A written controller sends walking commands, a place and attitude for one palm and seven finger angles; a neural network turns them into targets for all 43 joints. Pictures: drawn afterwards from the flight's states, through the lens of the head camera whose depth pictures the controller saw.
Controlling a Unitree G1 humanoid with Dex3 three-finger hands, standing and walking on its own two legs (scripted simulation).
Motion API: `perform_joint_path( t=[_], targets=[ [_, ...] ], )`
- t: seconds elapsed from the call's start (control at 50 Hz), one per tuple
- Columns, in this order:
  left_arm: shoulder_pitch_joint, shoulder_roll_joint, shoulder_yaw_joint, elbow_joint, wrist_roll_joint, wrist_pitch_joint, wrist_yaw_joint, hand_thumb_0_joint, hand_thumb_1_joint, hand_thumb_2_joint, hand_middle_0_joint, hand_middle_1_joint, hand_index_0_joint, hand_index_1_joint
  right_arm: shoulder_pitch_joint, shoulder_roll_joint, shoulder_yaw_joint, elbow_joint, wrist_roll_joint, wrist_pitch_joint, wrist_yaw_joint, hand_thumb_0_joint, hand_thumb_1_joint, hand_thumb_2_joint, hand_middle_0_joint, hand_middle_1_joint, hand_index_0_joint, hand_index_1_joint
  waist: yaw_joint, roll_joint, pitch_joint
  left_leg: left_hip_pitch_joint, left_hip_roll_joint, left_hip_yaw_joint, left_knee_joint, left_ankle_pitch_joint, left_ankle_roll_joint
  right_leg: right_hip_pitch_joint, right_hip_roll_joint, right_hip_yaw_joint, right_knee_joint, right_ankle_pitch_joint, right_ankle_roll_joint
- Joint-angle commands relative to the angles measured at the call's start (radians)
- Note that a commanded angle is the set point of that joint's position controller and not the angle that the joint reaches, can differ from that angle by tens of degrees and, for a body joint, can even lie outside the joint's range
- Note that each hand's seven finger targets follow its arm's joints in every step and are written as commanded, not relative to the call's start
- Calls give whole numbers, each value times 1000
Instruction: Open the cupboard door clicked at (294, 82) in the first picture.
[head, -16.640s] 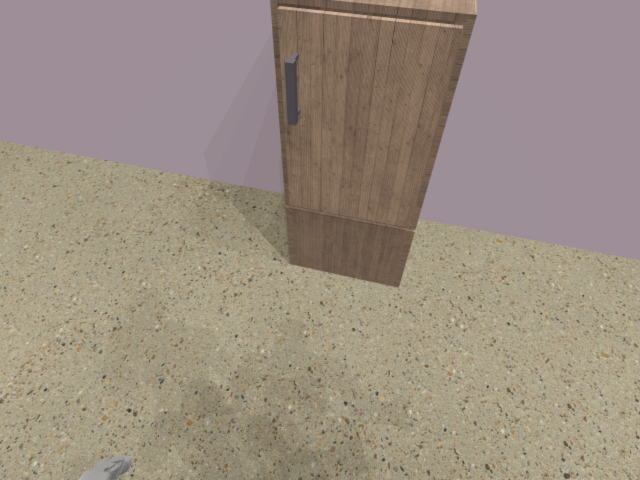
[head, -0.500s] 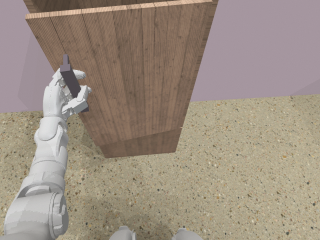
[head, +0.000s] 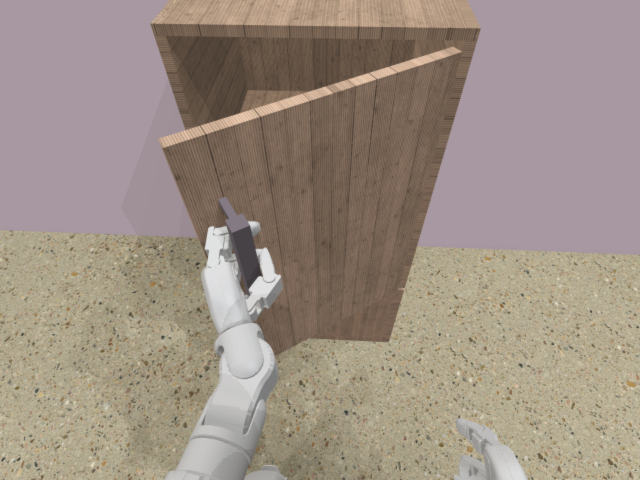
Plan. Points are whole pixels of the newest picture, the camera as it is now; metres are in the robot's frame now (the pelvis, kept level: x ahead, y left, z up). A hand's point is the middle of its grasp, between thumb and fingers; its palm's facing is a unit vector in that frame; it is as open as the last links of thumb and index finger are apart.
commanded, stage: pull the door open along its arc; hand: left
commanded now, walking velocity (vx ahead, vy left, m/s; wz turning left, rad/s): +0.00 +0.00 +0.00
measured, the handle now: (242, 252) +0.39 +0.13 +0.06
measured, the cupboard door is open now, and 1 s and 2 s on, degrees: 33 42 46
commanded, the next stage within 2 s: open thumb and fingers to let go in 0.18 s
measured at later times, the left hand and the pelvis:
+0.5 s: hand (301, 303) +0.32 +0.04 +0.07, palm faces +0.36 -0.93 -0.02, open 6.8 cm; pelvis +0.00 -0.03 +0.00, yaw +2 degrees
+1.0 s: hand (296, 311) +0.31 +0.05 +0.06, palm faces +0.30 -0.95 -0.01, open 14.5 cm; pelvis +0.01 -0.01 +0.00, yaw +1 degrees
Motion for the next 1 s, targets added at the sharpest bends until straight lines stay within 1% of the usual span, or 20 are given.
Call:
perform_joint_path(
  t=[0.0, 0.02, 0.06, 0.08, 0.16, 0.18, 0.24, 0.26, 0.32, 0.36, 0.42, 0.5, 0.56, 0.62, 0.64, 0.66, 0.7, 0.86, 0.92, 0.98],
  targets=[
    [-208, -70, -129, -247, 48, -46, -3, 0, 900, 900, -400, -1350, -400, -1350, -50, -105, -48, -131, 3, -48, -25, 0, -900, -900, 200, 300, 200, 300, -39, -92, -219, 218, -15, -9, -107, 194, 22, 91, -15, 39, -188, 322, 29],
    [-179, -86, -146, -257, 45, -44, -4, 0, 900, 900, -400, -1350, -400, -1350, -53, -101, -46, -136, 3, -54, -27, 0, -900, -900, 200, 300, 200, 300, -38, -116, -212, 213, -18, -10, -109, 187, 22, 104, -19, 41, -195, 321, 31],
    [-113, -111, -178, -271, 42, -39, -9, 0, 900, 900, -400, -1350, -400, -1350, -76, -94, -39, -142, 7, -61, -30, 0, -900, -900, 200, 300, 200, 300, -29, -104, -199, 212, -20, -11, -114, 170, 22, 113, -27, 51, -210, 304, 31],
    [-115, -115, -186, -291, 41, -39, -8, 0, 900, 900, -400, -1350, -400, -1350, -78, -91, -37, -145, 7, -68, -30, 0, -900, -900, 200, 300, 200, 300, -31, -97, -200, 214, -22, -12, -110, 167, 23, 112, -32, 56, -213, 315, 34],
    [71, -126, -204, -349, 20, -23, -23, 0, 900, 900, -400, -1350, -400, -1350, -106, -80, -28, -167, 14, -82, -31, 0, -900, -900, 200, 300, 200, 300, -2, -120, -198, 209, -28, -10, -118, 158, 17, 168, -49, 76, -240, 336, 42],
    [86, -131, -210, -365, 15, -19, -25, 0, 900, 900, -400, -1350, -400, -1350, -105, -78, -24, -170, 16, -83, -32, 0, -900, -900, 200, 300, 200, 300, -6, -134, -177, 207, -30, -12, -121, 157, 17, 175, -54, 80, -250, 342, 45],
    [-32, -83, -166, -350, 13, -14, 0, 0, 900, 900, -400, -1350, -400, -1350, -123, -81, -18, -151, 11, -87, -47, 0, -900, -900, 200, 300, 200, 300, -22, -149, -117, 168, -35, -22, -103, 98, 16, 129, -69, 122, -290, 229, 53],
    [-130, -49, -134, -332, 17, -17, 15, 0, 900, 900, -400, -1350, -400, -1350, -132, -82, -15, -132, 8, -86, -55, 0, -900, -900, 200, 300, 200, 300, -36, -146, -94, 154, -35, -25, -92, 77, 16, 98, -78, 141, -301, 184, 57],
    [-114, -63, -121, -286, 17, -22, 22, 0, 690, 810, -385, -1327, -385, -1327, -141, -72, -12, -120, 1, -89, -62, 0, -900, -900, 200, 300, 200, 300, -21, -141, -101, 136, -42, -30, -86, 61, 12, 99, -89, 163, -309, 144, 57],
    [-78, -58, -115, -284, 22, -25, 17, 0, 550, 750, -375, -1313, -375, -1313, -132, -72, -19, -121, 0, -87, -61, 0, -900, -900, 200, 300, 200, 300, -8, -147, -165, 140, -40, -30, -89, 102, 12, 139, -86, 153, -274, 242, 57],
    [-58, -80, -137, -313, 19, -30, 4, 0, 340, 660, -360, -1290, -360, -1290, -109, -71, -24, -127, -1, -88, -56, 0, -900, -900, 200, 300, 200, 300, -6, -144, -223, 156, -40, -24, -85, 155, 11, 181, -87, 140, -239, 404, 67],
    [-43, -91, -160, -332, 20, -27, -15, 0, 60, 540, -340, -1260, -340, -1260, -93, -76, -29, -132, 3, -82, -55, 0, -900, -900, 200, 300, 200, 300, -18, -146, -216, 166, -37, -23, -83, 186, 12, 186, -85, 123, -220, 496, 70],
    [23, -91, -162, -357, 13, -24, -25, 0, -150, 450, -325, -1237, -325, -1237, -83, -77, -32, -143, 4, -83, -54, 0, -900, -900, 200, 300, 200, 300, -8, -163, -234, 176, -36, -21, -85, 218, 12, 212, -81, 108, -204, 569, 71],
    [2, -93, -171, -394, 14, -25, -23, 0, -360, 360, -310, -1215, -310, -1215, -80, -78, -32, -145, 5, -84, -54, 0, -900, -900, 200, 300, 200, 300, -16, -141, -224, 186, -35, -19, -83, 214, 12, 192, -77, 101, -203, 547, 69],
    [18, -94, -176, -397, 17, -25, -24, 0, -430, 330, -305, -1207, -305, -1207, -78, -78, -33, -148, 5, -87, -55, 0, -900, -900, 200, 300, 200, 300, -17, -159, -216, 184, -33, -23, -81, 218, 13, 191, -74, 98, -202, 552, 68],
    [36, -85, -166, -408, 14, -28, -22, 0, -500, 300, -300, -1200, -300, -1200, -83, -77, -31, -150, 5, -89, -54, 0, -900, -900, 200, 300, 200, 300, -6, -137, -222, 181, -34, -22, -82, 216, 11, 191, -74, 98, -197, 545, 66],
    [28, -82, -167, -416, 16, -34, -20, 0, -500, 300, -300, -1200, -300, -1200, -81, -77, -30, -148, 4, -93, -55, 0, -900, -900, 200, 300, 200, 300, -13, -142, -220, 181, -34, -23, -77, 211, 11, 179, -73, 98, -196, 533, 67],
    [43, -89, -178, -430, 27, -29, -11, 0, -500, 300, -233, -800, -233, -800, -85, -77, -31, -154, 4, -100, -52, 0, -900, -900, 200, 300, 200, 300, -5, -98, -239, 193, -30, -23, -71, 222, 13, 146, -55, 69, -169, 476, 50],
    [20, -98, -181, -411, 22, -18, -5, 0, -500, 300, -208, -650, -208, -650, -88, -78, -27, -153, 3, -97, -54, 0, -900, -900, 200, 300, 200, 300, -14, -120, -217, 187, -31, -24, -74, 201, 13, 132, -52, 64, -179, 436, 51],
    [27, -84, -161, -418, 16, -10, 0, 0, -500, 300, -183, -500, -183, -500, -93, -78, -28, -153, 3, -93, -56, 0, -900, -900, 200, 300, 200, 300, -4, -116, -226, 190, -28, -24, -77, 215, 12, 140, -48, 61, -173, 443, 47]
  ],
)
